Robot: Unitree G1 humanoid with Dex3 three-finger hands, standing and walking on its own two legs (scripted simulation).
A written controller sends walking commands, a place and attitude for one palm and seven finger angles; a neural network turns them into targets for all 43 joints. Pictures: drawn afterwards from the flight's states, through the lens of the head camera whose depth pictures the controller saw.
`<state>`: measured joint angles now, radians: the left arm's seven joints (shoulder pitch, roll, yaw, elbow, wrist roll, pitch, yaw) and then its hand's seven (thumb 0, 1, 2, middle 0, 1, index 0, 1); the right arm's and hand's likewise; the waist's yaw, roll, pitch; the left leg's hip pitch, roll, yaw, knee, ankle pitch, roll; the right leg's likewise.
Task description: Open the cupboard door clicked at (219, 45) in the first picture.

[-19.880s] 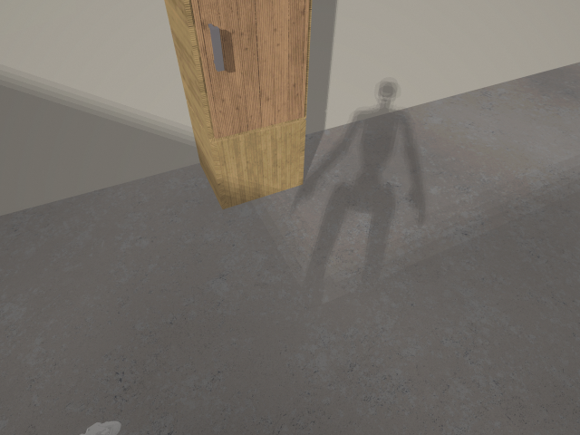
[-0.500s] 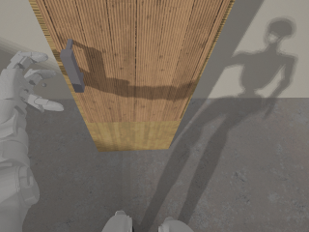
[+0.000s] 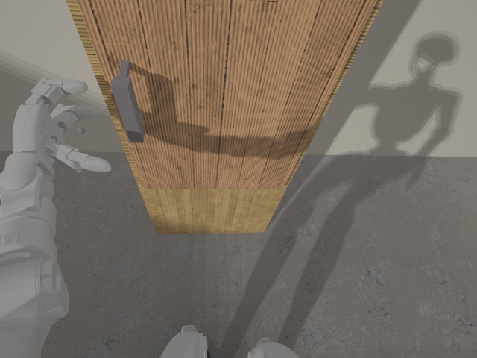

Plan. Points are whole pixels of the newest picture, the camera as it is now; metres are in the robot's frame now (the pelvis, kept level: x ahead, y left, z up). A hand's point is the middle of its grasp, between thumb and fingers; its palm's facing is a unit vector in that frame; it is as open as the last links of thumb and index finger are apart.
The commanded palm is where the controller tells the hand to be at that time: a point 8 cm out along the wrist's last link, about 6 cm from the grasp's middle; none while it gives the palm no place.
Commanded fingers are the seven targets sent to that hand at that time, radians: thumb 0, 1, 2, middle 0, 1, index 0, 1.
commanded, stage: move the hooked fingers beside the handle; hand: left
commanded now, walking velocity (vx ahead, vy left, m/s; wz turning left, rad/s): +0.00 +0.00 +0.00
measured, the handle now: (131, 103) +0.52 +0.18 +0.08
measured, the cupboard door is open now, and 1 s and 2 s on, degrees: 0 0 0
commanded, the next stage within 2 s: slide the fingers in behind the handle in 0.64 s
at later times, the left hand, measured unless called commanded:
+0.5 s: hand (90, 130) +0.47 +0.24 +0.07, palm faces +0.08 -1.00 -0.01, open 14.0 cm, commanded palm +0.44 +0.27 +0.08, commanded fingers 0.00 -0.50 0.30 -0.30 -1.20 -0.30 -1.20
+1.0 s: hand (100, 136) +0.45 +0.22 +0.07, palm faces +0.03 -1.00 +0.01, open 14.0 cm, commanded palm +0.43 +0.26 +0.07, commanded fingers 0.00 -0.50 0.30 -0.30 -1.20 -0.30 -1.20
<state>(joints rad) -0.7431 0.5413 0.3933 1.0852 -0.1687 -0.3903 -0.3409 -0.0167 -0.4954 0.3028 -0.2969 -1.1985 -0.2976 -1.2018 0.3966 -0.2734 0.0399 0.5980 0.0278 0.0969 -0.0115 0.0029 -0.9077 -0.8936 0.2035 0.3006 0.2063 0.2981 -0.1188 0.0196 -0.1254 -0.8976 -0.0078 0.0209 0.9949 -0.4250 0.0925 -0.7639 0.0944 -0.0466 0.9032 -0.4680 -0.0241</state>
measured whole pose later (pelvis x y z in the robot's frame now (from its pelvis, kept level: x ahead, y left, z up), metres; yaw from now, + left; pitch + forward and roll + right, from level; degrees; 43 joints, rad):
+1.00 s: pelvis +0.00 -0.02 +0.00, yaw +1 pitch +18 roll -4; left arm -0.76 0.51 0.36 1.11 -0.18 -0.38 -0.34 -0.02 -0.50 0.30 -0.30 -1.20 -0.30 -1.20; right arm 0.36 -0.28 0.04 0.60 0.04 0.09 -0.02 0.00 -0.91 -0.89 0.20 0.30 0.21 0.30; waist -0.12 0.02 -0.13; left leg -0.91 -0.01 0.00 1.01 -0.42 0.07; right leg -0.78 0.10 -0.06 0.93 -0.48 -0.05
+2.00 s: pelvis +0.00 -0.02 -0.01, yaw +1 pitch +18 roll -3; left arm -0.78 0.35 0.29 1.09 -0.13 -0.42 -0.12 -0.02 -0.50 0.30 -0.27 -1.20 -0.29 -1.20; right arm 0.37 -0.26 0.03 0.62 0.01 0.07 0.03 0.00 -0.91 -0.89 0.20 0.30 0.21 0.30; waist -0.12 0.03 -0.14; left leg -0.91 -0.01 0.02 1.02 -0.43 0.07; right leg -0.80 0.09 -0.05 0.96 -0.49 -0.05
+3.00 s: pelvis +0.00 -0.03 +0.00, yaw +1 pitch +18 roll -3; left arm -0.74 0.36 0.28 1.07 -0.15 -0.43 -0.13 0.00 0.59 0.77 -0.34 -1.28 -0.34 -1.30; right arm 0.38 -0.26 0.02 0.63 0.02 0.08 0.02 0.00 -0.91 -0.89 0.20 0.30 0.20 0.30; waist -0.11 0.03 -0.14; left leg -0.89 -0.01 0.01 1.01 -0.43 0.06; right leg -0.77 0.10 -0.05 0.95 -0.49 -0.06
